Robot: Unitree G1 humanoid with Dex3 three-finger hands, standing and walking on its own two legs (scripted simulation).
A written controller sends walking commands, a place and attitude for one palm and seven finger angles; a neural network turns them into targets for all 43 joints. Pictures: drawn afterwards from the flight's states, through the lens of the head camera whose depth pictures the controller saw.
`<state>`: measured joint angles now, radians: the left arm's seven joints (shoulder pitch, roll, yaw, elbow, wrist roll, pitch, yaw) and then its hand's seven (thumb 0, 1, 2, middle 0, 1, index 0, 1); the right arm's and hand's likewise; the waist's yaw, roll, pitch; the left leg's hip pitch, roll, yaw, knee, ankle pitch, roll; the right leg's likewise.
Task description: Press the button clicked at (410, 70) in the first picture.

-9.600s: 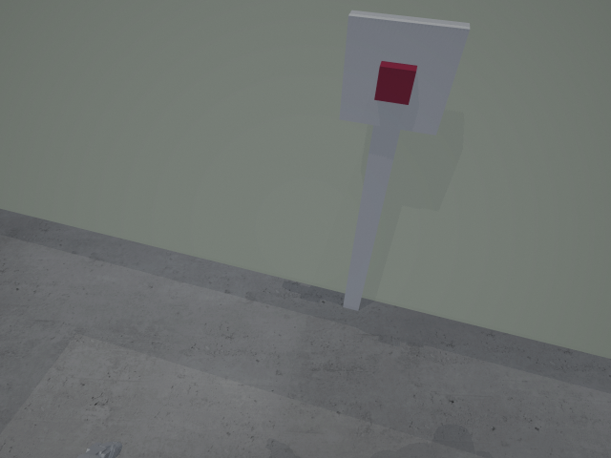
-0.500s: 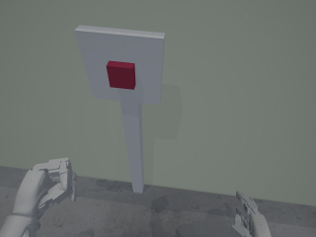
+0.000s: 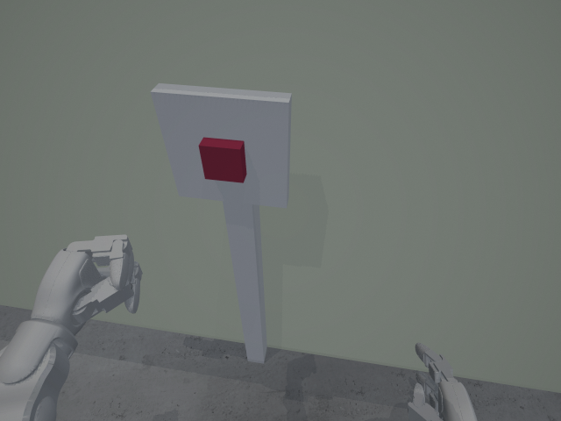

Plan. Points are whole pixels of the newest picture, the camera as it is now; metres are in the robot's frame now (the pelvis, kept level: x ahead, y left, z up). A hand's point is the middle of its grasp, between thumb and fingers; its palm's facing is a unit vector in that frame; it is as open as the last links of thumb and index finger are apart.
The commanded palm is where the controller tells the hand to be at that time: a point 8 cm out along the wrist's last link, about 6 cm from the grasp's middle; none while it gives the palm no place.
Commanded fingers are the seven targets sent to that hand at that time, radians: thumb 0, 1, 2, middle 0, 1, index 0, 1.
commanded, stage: raise the hand and make a fist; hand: left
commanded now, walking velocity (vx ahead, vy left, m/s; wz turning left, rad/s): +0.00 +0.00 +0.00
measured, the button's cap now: (224, 159) +0.47 +0.15 +0.15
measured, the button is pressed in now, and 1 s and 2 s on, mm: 0 0 0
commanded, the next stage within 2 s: aim a knuckle at the button in 0.44 s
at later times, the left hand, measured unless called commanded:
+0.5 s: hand (155, 284) +0.23 +0.18 +0.14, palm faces +0.00 -1.00 -0.09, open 3.1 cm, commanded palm +0.20 +0.23 +0.15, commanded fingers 0.00 0.90 0.90 -1.30 -1.50 -1.30 -1.50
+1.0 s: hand (184, 249) +0.29 +0.16 +0.13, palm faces -0.02 -1.00 -0.04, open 3.1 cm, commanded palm +0.27 +0.21 +0.14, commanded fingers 0.00 0.90 0.90 -1.30 -1.50 -1.30 -1.50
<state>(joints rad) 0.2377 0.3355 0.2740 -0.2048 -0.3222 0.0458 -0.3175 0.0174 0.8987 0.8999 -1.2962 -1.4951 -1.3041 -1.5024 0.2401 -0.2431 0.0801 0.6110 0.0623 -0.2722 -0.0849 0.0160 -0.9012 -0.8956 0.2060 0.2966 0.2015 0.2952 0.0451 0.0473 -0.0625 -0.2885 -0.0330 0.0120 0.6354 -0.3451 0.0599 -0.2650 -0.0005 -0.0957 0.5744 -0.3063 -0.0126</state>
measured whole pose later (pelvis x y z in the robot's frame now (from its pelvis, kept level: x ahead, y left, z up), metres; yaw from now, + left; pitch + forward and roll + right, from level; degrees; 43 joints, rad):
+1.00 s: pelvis +0.00 -0.03 +0.00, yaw -1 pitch +0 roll +0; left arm -0.02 0.31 0.25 0.08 -0.29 0.04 -0.27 0.02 0.90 0.90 -1.30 -1.50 -1.30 -1.50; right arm 0.23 -0.26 0.06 0.64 0.07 -0.25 -0.10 0.02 -0.90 -0.90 0.20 0.30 0.20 0.29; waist 0.02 0.05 -0.04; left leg -0.26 -0.01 0.02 0.57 -0.31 0.02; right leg -0.26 0.03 -0.09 0.56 -0.29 -0.05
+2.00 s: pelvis +0.00 -0.02 +0.00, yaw -3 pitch +3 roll +0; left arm -0.33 0.23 0.15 0.43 -0.19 -0.08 -0.11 0.02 0.90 0.90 -1.29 -1.50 -1.30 -1.50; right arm 0.28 -0.25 0.04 0.64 0.06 -0.08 -0.06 0.01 -0.90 -0.90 0.20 0.30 0.20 0.29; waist -0.02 0.03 -0.04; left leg -0.30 -0.01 0.05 0.57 -0.32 0.03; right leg -0.32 0.02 -0.05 0.56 -0.29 -0.04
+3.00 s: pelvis +0.00 -0.02 +0.00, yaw -2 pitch +4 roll +0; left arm -0.49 0.26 0.18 0.63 -0.19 -0.13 -0.15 0.01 0.89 0.91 -1.29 -1.50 -1.30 -1.50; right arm 0.29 -0.25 0.04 0.65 0.06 -0.06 -0.06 0.01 -0.90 -0.90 0.20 0.30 0.20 0.29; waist -0.03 0.02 -0.05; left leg -0.35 -0.01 0.04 0.60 -0.32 0.04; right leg -0.36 0.02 -0.06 0.58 -0.29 -0.04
